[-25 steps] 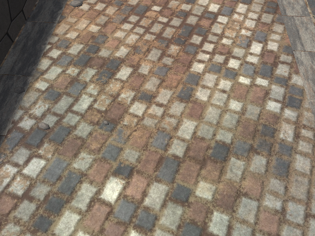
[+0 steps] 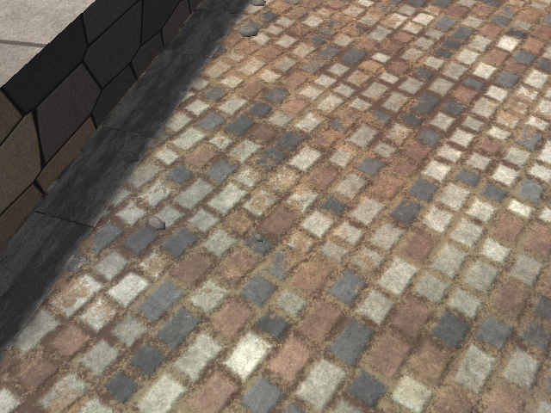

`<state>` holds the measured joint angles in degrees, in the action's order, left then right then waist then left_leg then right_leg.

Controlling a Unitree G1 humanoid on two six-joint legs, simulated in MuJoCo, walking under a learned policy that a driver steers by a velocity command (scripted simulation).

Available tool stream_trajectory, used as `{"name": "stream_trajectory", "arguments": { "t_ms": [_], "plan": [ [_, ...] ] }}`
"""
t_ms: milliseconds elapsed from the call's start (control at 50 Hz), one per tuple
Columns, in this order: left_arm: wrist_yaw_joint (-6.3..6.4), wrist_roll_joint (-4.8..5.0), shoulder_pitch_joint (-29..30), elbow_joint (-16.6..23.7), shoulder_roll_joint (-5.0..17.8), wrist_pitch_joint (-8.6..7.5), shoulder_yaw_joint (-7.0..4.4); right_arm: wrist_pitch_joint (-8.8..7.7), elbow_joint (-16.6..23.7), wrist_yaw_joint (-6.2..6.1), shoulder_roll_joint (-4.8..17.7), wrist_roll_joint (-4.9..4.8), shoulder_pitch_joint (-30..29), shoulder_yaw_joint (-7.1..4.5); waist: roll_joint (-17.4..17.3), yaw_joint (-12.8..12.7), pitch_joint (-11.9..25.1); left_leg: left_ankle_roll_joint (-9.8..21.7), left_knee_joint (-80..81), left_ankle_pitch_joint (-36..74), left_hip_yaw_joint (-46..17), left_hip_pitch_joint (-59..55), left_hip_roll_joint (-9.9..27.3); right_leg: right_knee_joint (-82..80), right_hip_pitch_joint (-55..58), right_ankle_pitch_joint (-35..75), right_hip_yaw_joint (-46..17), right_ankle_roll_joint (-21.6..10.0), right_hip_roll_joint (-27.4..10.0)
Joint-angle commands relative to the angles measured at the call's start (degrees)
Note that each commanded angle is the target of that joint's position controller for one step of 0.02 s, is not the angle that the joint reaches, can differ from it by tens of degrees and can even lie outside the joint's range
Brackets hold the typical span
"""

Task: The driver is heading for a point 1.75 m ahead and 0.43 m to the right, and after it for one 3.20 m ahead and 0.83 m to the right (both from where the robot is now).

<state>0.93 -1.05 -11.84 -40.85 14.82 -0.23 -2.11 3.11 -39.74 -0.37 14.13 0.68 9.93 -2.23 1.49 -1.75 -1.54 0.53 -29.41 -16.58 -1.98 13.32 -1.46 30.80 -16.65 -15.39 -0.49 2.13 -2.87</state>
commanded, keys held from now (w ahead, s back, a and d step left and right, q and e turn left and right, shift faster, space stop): no key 0.12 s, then e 0.20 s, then w+e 0.54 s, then w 0.14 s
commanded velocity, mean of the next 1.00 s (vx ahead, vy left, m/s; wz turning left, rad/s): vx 0.23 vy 0.00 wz -0.34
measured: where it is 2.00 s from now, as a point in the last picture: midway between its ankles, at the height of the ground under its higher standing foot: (407, 332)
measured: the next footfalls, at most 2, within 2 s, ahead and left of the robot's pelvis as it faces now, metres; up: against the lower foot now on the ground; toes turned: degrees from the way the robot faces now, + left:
right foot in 0.52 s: +0.05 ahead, -0.14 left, +0.00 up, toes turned -13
left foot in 1.02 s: +0.46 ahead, -0.09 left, +0.00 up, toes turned -27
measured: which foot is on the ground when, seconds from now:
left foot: down 0.00-0.52, up 0.54-1.00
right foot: down 0.00-0.28, up 0.30-0.50, down 0.52-1.00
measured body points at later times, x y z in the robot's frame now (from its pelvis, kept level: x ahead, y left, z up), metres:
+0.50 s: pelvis +0.03 -0.03 +0.00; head +0.04 -0.06 +0.44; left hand +0.19 +0.23 -0.10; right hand +0.09 -0.33 -0.13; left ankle -0.01 +0.12 -0.73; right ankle +0.01 -0.13 -0.73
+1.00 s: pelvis +0.24 -0.11 -0.01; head +0.27 -0.15 +0.44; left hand +0.33 +0.17 -0.12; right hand +0.40 -0.42 -0.08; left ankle +0.43 -0.07 -0.73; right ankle +0.01 -0.13 -0.73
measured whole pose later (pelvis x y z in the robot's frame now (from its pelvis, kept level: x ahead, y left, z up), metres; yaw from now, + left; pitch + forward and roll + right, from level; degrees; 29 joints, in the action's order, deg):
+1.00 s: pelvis +0.24 -0.11 -0.01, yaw -25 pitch +3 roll +2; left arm 2.1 1.1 -28.2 -45.5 16.3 -1.8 -3.8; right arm -6.9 -38.0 2.9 15.3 -0.5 -2.6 -2.9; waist -1.4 -5.3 -1.5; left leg 1.3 -26.4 1.4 -0.3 30.3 -2.3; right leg 18.6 6.7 -26.8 -11.8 -4.4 2.6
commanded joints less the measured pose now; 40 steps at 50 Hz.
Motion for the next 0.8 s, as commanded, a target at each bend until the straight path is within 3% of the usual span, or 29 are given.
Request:
{"name": "stream_trajectory", "arguments": {
  "t_ms": [20,60,160,200,280,320,360,380,400,440,480,500,520,540,560,580,600,620,640,660,720,800],
  "plan": [
    [0.15,-0.81,2.27,3.45,5.64,-1.27,-1.21,-1.93,3.76,0.16,5.00,1.08,-3.71,-1.05,-9.31,0.24,4.73,5.86,8.46,8.34,-9.74,-1.45,9.11,-3.47,3.01,3.86,-0.61,1.15,-0.38],
    [0.56,-0.49,0.93,2.37,7.04,-0.69,-1.72,-2.83,2.95,0.23,6.63,0.53,-2.26,-1.26,-8.03,0.75,2.22,3.85,8.82,7.02,-8.68,0.49,7.49,-3.87,4.12,6.75,-0.81,1.29,-0.59],
    [0.50,0.33,-0.65,-0.50,5.74,-0.85,-1.50,-3.19,1.08,-0.36,5.50,0.41,-0.26,-0.84,-4.88,1.09,1.29,2.62,7.26,9.24,-5.81,-1.47,5.69,-5.24,4.18,9.49,-1.35,0.93,-0.68],
    [0.62,0.91,0.84,-0.13,7.07,-0.66,-1.92,-2.94,0.96,-0.91,7.55,0.18,-0.02,-1.65,-4.34,1.80,0.81,3.12,6.82,10.86,-5.49,-3.38,6.09,-3.28,0.97,9.93,-1.36,0.66,-0.04],
    [0.81,1.52,1.05,1.11,7.34,0.04,-2.44,-1.87,0.52,-2.04,10.00,-0.37,1.33,-3.17,-7.46,2.31,1.26,8.09,7.72,15.51,-8.29,-5.33,12.41,4.88,-5.32,4.26,-0.29,0.70,1.31],
    [0.45,1.57,0.58,1.78,6.79,0.55,-2.62,-1.71,1.14,-2.43,9.78,-0.25,0.11,-3.39,-10.81,2.39,1.69,11.81,8.30,19.29,-11.10,-4.79,17.40,13.80,-8.32,-8.53,-0.01,0.35,1.08],
    [-0.41,2.14,2.51,3.17,6.48,1.03,-2.62,-2.37,0.95,-2.45,10.64,-0.37,2.29,-3.85,-9.66,4.41,1.65,15.14,12.44,7.65,-15.23,-7.13,22.50,23.61,-15.30,-17.93,-0.88,-0.73,-1.26],
    [-0.87,2.47,3.78,3.88,6.15,1.12,-2.46,-2.97,0.61,-2.23,11.35,-0.90,2.47,-4.15,-8.01,4.64,0.15,14.96,14.69,-2.36,-15.88,-7.17,23.08,23.51,-17.30,-17.28,-1.49,-1.57,-2.72],
    [-1.22,2.59,4.51,4.28,6.10,1.11,-2.35,-3.56,0.51,-2.02,11.73,-1.53,1.38,-4.31,-7.86,4.33,-1.31,13.89,16.08,-7.86,-15.31,-6.80,22.57,21.56,-17.56,-15.79,-1.55,-2.36,-3.37],
    [-2.01,2.72,2.77,3.71,6.23,0.70,-2.25,-4.10,0.73,-1.39,12.02,-2.11,-1.48,-4.40,-8.08,2.96,-1.59,11.22,16.46,-8.02,-9.82,-4.36,19.76,14.74,-11.33,-12.26,0.72,-3.86,-2.61],
    [-2.53,2.74,-3.99,0.83,6.17,0.15,-2.69,-4.09,0.74,-0.51,11.98,-2.56,-4.00,-4.43,-7.30,-0.76,0.49,8.50,11.84,-6.69,-1.76,1.37,15.72,4.59,2.52,-3.29,6.33,-4.83,1.50],
    [-2.48,2.56,-9.32,-1.64,6.90,-0.02,-3.36,-4.21,0.40,-0.25,10.63,-2.43,-3.49,-4.10,-5.48,-2.60,2.14,6.93,5.58,-6.87,1.92,5.12,13.41,1.34,10.80,-0.74,8.57,-5.20,4.67],
    [-2.19,2.83,-15.16,-3.19,9.68,-0.29,-4.72,-4.68,0.37,0.00,7.60,-1.48,-2.82,-3.19,1.85,-4.72,3.52,3.68,-9.82,-4.55,7.60,11.31,9.64,-2.81,19.51,-2.18,2.38,-7.37,2.95],
    [-1.52,2.54,-17.97,-1.26,18.96,-1.25,-6.46,-5.69,4.69,0.24,3.39,0.43,-4.99,-1.80,20.05,-3.87,3.93,-2.18,-33.52,-17.20,9.43,29.74,0.73,-13.05,26.20,-6.40,-32.14,-17.17,-14.40],
    [-2.34,1.55,-17.17,0.76,15.79,-2.82,-5.04,-7.33,5.92,0.51,6.65,-1.56,-8.13,-2.33,12.31,-5.23,5.43,-1.19,-40.56,-18.53,-1.86,37.24,-0.22,-21.12,25.61,-17.61,-46.07,-23.79,-19.20],
    [-2.47,1.27,-13.86,1.28,12.71,-3.83,-4.11,-8.41,5.87,1.02,9.27,-3.35,-8.72,-3.01,7.61,-3.32,0.01,0.47,-41.35,-13.26,-3.25,40.22,2.85,-21.74,23.36,-19.04,-42.22,-22.45,-18.85],
    [-2.31,1.68,-11.29,1.85,10.60,-4.27,-3.50,-9.07,4.56,1.13,10.16,-2.82,-7.25,-3.26,3.93,-1.65,-2.32,1.33,-39.04,-7.07,-3.02,39.28,4.89,-20.57,21.21,-15.32,-35.82,-19.91,-16.15],
    [-1.97,1.89,-9.35,2.41,10.11,-4.18,-3.14,-9.45,3.42,0.98,10.11,-1.35,-6.55,-3.38,1.89,-0.65,-2.96,1.22,-35.20,-2.25,-2.83,37.42,6.09,-19.84,19.56,-8.10,-30.16,-17.77,-13.66],
    [-1.54,1.70,-8.60,2.80,9.79,-4.06,-2.86,-9.55,2.88,1.03,10.36,-0.41,-6.06,-3.70,2.44,0.14,-2.58,0.78,-31.48,1.45,-2.68,33.86,6.55,-20.07,17.91,-1.56,-25.29,-16.14,-11.12],
    [-1.17,1.57,-9.16,2.99,9.78,-3.97,-2.79,-9.52,2.53,1.27,9.91,-0.25,-5.93,-3.72,3.25,0.32,-1.81,0.05,-29.23,4.57,-1.79,31.62,5.77,-20.46,17.43,4.10,-22.35,-15.40,-9.58],
    [-0.06,1.88,-12.23,2.28,9.94,-3.81,-2.96,-9.11,2.80,1.43,7.51,-0.37,-8.20,-3.16,2.45,-0.09,-0.84,-2.08,-21.24,11.36,-0.33,30.56,3.61,-20.14,17.72,16.75,-16.65,-14.59,-7.26],
    [0.94,1.99,-14.57,0.80,9.95,-3.16,-3.17,-9.30,4.86,2.09,5.22,-0.93,-15.61,-2.17,4.60,-2.10,-2.43,-3.51,-7.40,19.89,0.53,25.68,1.14,-19.95,12.91,16.99,-13.93,-12.70,-4.76]
  ]
}}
